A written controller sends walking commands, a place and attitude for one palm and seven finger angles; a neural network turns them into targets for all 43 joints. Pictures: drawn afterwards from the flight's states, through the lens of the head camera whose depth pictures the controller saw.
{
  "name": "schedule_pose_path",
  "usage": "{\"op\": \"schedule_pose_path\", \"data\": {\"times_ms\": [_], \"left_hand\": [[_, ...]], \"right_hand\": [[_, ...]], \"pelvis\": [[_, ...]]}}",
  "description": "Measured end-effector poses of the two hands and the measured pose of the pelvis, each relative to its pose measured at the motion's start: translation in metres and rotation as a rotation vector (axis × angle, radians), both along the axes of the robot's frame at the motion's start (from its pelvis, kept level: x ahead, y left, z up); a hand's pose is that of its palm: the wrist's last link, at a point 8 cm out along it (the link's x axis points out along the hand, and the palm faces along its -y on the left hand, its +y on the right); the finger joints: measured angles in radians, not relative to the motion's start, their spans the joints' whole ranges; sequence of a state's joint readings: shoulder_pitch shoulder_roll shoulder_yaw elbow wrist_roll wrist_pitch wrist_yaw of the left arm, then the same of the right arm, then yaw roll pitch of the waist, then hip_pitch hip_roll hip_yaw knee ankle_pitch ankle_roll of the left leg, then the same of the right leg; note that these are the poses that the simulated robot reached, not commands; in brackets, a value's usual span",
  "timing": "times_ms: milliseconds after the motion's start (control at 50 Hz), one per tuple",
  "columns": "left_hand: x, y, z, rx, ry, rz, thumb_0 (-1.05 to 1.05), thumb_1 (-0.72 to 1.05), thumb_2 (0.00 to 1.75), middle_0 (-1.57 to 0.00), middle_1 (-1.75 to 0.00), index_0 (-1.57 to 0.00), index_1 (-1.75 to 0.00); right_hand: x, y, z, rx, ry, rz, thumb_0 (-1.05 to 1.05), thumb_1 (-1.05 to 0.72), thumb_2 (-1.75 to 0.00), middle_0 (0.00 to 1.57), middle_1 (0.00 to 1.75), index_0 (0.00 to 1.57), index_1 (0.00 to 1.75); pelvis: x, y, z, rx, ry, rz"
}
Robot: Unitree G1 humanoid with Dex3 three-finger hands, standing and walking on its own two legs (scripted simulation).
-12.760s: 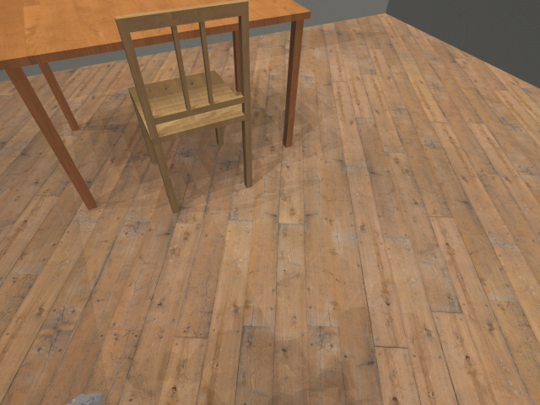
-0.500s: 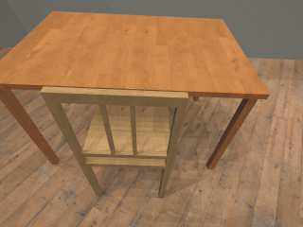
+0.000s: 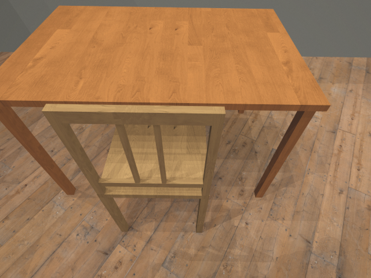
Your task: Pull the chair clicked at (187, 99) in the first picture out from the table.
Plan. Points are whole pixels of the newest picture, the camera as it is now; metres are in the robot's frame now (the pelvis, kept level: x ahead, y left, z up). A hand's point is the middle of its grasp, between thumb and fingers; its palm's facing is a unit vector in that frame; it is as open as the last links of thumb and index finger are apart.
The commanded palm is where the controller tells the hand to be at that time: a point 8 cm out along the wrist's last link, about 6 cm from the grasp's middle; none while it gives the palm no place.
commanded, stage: come to a stop and stand still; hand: left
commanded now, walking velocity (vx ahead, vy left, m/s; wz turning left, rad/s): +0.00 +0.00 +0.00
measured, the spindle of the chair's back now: (129, 156) +0.45 +0.20 -0.08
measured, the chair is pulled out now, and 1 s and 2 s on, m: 0.00 0.00 0.00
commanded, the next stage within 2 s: look again from close up in 0.94 s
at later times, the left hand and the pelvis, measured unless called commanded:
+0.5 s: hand out of the picture +0.00 +0.21 -0.17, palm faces -0.03 -0.97 -0.22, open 7.4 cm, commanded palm none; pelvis -0.04 +0.03 +0.00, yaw -1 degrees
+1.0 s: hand out of the picture -0.03 +0.23 -0.18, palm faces -0.03 -0.98 -0.20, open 7.4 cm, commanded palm none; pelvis -0.04 +0.06 +0.00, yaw -2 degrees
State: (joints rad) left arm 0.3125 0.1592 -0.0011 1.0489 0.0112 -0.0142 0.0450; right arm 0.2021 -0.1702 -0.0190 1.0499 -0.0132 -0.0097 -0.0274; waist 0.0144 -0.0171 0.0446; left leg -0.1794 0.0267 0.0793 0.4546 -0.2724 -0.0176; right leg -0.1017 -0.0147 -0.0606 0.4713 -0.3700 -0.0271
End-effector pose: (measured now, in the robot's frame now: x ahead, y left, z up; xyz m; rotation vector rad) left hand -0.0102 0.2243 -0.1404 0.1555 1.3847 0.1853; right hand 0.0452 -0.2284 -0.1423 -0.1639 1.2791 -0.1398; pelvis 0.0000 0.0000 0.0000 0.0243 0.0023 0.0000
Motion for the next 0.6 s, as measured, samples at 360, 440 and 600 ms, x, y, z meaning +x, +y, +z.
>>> {"op": "schedule_pose_path", "data": {"times_ms": [360,440,600], "left_hand": [[0.015,0.038,0.010,0.058,-0.135,-0.083,0.00,0.91,0.90,-0.20,-0.30,-0.20,-0.30],[0.011,0.036,0.004,0.025,-0.114,-0.088,0.00,0.90,0.90,-0.20,-0.30,-0.20,-0.30],[-0.005,0.041,-0.004,-0.009,-0.038,-0.085,0.00,0.91,0.90,-0.21,-0.30,-0.20,-0.30]], "right_hand": [[-0.029,0.015,0.000,0.027,-0.031,0.011,0.01,-0.91,-0.89,0.20,0.30,0.20,0.30],[-0.051,0.022,0.000,0.020,0.022,-0.009,0.01,-0.91,-0.89,0.20,0.30,0.20,0.30],[-0.085,0.038,0.000,0.015,0.114,-0.048,0.01,-0.91,-0.89,0.20,0.30,0.20,0.30]], "pelvis": [[-0.041,0.018,-0.001,-0.020,-0.028,-0.006],[-0.042,0.025,-0.001,-0.019,-0.024,-0.012],[-0.040,0.038,0.000,-0.018,-0.018,-0.021]]}}
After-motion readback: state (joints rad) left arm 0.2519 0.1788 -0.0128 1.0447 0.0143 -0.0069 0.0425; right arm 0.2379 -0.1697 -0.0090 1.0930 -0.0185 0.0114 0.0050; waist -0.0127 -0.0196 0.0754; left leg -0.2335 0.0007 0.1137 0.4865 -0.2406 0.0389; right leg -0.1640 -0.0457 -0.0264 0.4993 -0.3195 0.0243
